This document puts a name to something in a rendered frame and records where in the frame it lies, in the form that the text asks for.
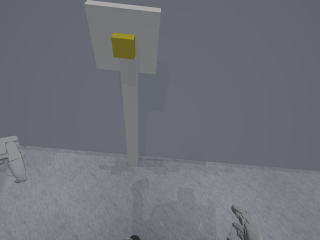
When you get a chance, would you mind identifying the button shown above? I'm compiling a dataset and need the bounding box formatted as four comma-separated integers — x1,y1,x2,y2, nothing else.
111,33,136,60

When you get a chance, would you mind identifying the right robot hand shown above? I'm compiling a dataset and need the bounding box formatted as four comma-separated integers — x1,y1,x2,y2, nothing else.
227,205,264,240

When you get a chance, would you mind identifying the left robot hand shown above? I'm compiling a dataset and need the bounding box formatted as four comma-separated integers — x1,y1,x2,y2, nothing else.
0,136,26,192

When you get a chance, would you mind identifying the panel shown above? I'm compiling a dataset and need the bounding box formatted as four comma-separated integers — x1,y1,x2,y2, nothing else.
84,0,161,167

